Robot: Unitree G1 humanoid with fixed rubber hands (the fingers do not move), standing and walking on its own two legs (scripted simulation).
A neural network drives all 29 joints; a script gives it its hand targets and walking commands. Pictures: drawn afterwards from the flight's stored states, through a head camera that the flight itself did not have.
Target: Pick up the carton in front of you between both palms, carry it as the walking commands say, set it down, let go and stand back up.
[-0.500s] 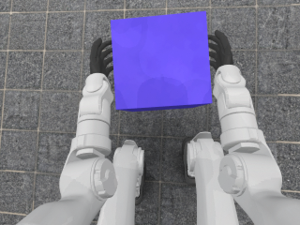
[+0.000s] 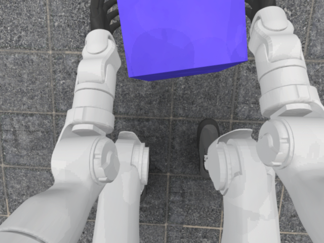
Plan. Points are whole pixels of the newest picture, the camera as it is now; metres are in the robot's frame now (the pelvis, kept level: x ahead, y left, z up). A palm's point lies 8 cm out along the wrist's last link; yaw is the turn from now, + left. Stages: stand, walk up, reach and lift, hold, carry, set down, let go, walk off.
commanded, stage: set down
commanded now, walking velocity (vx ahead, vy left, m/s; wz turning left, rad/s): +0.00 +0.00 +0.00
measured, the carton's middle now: (179, 29) +0.53 -0.06 -0.23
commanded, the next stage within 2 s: none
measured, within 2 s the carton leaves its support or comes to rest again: rests again in 0.58 s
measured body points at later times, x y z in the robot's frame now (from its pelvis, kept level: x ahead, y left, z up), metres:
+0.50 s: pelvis -0.01 +0.00 -0.02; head +0.35 -0.02 +0.25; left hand +0.53 +0.10 -0.19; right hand +0.54 -0.20 -0.19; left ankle +0.08 +0.11 -0.36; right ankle +0.15 -0.13 -0.36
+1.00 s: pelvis -0.01 -0.01 -0.03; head +0.34 -0.02 +0.24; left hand +0.53 +0.10 -0.20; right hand +0.53 -0.21 -0.20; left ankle +0.08 +0.11 -0.36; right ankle +0.15 -0.13 -0.36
